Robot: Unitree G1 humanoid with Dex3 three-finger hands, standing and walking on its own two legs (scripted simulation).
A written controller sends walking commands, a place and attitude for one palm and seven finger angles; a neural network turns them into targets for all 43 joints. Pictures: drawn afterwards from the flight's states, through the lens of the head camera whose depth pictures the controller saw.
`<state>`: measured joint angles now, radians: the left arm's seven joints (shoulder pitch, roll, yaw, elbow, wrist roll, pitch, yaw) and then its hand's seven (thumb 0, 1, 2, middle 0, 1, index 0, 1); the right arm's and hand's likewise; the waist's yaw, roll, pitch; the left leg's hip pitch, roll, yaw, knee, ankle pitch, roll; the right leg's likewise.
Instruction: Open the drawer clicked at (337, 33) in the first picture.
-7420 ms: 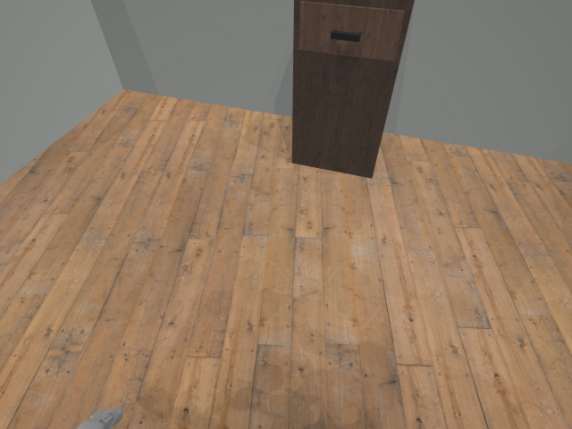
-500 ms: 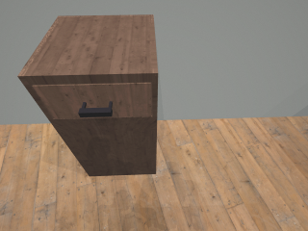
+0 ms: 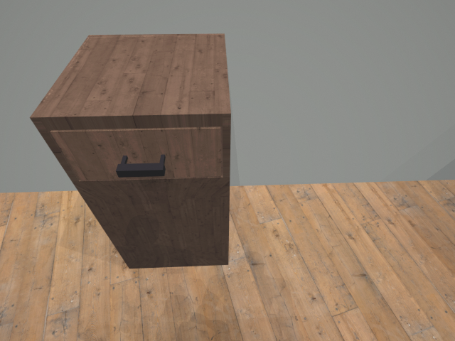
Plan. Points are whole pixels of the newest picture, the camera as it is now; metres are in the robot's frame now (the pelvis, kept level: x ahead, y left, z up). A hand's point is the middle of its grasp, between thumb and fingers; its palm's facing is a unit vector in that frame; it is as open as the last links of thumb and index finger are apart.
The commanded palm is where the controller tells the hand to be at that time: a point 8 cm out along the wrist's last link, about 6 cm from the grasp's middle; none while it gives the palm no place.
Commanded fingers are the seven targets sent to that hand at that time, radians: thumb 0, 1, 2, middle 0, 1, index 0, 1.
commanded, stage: raise the hand with hooked fingers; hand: left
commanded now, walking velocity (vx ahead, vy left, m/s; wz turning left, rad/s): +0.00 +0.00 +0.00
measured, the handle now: (142, 164) +0.52 +0.26 -0.04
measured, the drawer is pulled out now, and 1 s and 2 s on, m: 0.00 0.00 0.00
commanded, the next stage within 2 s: move the hooked fingers above the handle in 1.92 s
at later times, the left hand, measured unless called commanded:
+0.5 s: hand out of the picture +0.13 +0.19 -0.08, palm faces -0.08 -0.12 -0.99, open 8.9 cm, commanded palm +0.14 +0.21 +0.00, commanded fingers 0.00 0.32 0.65 -0.24 -0.68 -0.24 -0.68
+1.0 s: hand (111, 274) +0.22 +0.22 +0.00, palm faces +0.03 -0.10 -0.99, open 11.9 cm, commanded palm +0.21 +0.22 +0.06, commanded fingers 0.00 -0.27 0.40 -0.28 -1.05 -0.28 -1.05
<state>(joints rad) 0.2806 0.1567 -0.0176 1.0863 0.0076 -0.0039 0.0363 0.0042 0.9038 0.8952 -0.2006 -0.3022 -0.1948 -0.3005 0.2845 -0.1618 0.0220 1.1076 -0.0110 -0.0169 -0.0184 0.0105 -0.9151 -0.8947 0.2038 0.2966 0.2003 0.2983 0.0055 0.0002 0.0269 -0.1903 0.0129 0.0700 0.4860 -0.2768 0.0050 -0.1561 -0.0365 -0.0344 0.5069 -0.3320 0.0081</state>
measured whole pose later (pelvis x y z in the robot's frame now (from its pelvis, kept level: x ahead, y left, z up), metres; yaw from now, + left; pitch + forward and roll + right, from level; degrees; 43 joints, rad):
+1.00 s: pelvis -0.02 -0.02 -0.02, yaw +0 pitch +7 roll +1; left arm 0.24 0.37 -0.04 0.00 1.01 0.01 0.34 0.00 -0.05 0.49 -0.29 -0.91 -0.29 -0.91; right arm 0.17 -0.25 -0.04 0.64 -0.05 0.05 -0.03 0.02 -0.90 -0.89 0.21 0.30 0.20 0.30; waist 0.07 0.05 -0.05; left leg -0.48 0.03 0.06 0.69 -0.33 -0.02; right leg -0.46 -0.02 -0.03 0.74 -0.41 -0.02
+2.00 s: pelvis -0.02 +0.00 +0.00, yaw +1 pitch +3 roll +1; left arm -0.09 0.43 -0.07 0.11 0.95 0.06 0.17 0.00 -0.50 0.30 -0.32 -1.20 -0.32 -1.20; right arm 0.14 -0.26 -0.03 0.67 0.01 0.08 -0.02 0.02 -0.91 -0.90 0.20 0.30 0.20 0.30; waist 0.08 0.08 -0.02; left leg -0.31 0.01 0.05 0.50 -0.23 0.00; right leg -0.28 -0.03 -0.04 0.53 -0.30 0.00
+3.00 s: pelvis -0.01 +0.00 -0.01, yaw +0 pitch +11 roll +0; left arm -0.57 0.47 -0.04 0.76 1.02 -0.05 0.21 0.00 -0.49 0.30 -0.32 -1.20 -0.31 -1.20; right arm 0.27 -0.26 -0.07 0.71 0.02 0.09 -0.03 0.01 -0.91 -0.89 0.21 0.30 0.20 0.30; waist -0.01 0.05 -0.08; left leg -0.54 0.02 0.05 0.65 -0.30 0.01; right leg -0.49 -0.03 -0.04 0.65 -0.35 0.00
